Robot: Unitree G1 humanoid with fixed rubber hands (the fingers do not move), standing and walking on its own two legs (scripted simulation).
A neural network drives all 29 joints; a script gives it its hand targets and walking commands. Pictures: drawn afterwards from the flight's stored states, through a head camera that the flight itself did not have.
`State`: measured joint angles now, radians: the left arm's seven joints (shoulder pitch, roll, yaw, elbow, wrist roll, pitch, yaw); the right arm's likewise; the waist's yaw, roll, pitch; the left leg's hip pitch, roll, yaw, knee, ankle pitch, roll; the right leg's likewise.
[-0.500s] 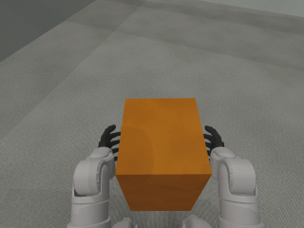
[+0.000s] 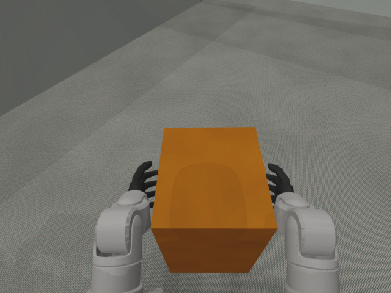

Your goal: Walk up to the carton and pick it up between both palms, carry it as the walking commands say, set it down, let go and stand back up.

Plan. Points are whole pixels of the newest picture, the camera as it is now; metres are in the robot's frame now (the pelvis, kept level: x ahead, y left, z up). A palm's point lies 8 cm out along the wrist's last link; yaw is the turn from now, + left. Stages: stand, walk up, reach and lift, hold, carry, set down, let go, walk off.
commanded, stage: carry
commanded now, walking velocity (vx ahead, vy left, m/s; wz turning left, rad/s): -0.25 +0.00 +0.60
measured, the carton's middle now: (209, 206) +0.30 -0.03 +0.01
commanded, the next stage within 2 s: none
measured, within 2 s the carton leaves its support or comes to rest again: neither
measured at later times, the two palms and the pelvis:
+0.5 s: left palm out of the picture +0.08 +0.24 +0.07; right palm (215, 273) +0.16 -0.02 +0.07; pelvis -0.16 +0.02 -0.01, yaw +19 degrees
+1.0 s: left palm out of the picture -0.17 +0.24 +0.08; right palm out of the picture -0.03 +0.02 +0.07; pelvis -0.33 -0.02 +0.00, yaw +33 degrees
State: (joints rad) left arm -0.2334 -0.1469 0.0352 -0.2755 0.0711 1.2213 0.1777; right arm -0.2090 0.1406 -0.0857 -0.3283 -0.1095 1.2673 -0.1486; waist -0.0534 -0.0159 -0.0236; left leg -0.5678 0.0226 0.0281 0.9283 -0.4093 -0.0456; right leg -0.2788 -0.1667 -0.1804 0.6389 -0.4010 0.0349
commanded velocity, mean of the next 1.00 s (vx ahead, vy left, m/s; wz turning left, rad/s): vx -0.25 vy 0.00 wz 0.60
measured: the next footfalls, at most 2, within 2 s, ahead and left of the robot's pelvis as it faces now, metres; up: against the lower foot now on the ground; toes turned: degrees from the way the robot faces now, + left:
left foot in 0.08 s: +0.03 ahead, +0.17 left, +0.00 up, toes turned +6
left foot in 0.54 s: -0.17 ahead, +0.16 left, +0.00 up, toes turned +25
